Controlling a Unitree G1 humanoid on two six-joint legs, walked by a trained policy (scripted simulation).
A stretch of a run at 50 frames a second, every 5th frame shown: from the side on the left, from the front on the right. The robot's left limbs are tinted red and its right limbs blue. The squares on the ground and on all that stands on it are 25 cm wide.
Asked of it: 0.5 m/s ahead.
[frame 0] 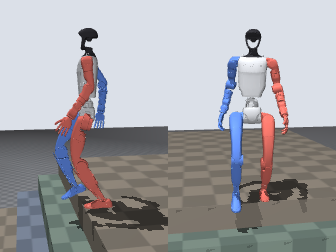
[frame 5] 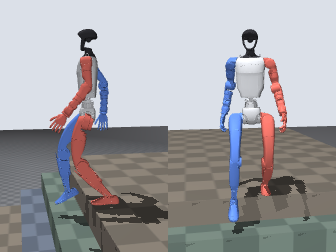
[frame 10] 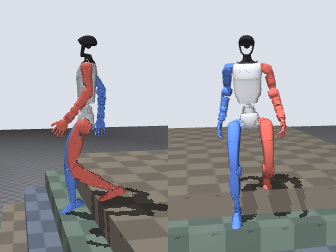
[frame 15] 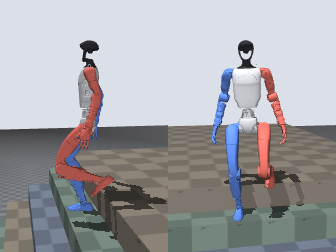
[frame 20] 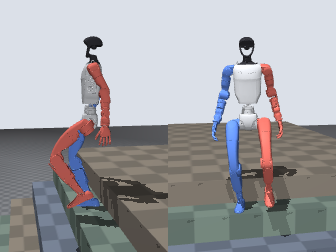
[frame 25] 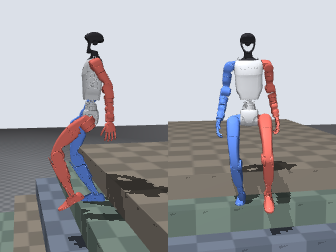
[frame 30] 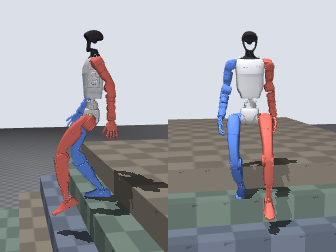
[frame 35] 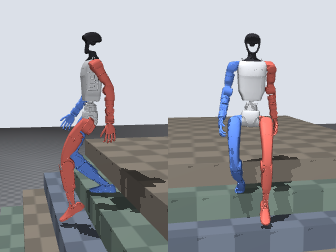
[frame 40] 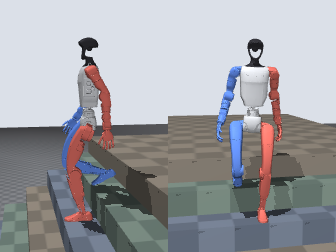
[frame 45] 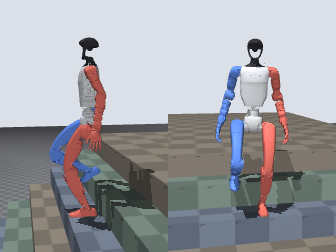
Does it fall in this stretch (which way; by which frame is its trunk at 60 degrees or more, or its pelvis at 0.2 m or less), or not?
no
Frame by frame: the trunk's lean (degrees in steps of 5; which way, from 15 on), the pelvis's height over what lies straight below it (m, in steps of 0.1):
0: 0, 0.7
5: 0, 0.7
10: 0, 0.8
15: 0, 0.8
20: 5, 0.7
25: 5, 0.7
30: 0, 0.7
35: 0, 0.7
40: 0, 0.8
45: 0, 0.7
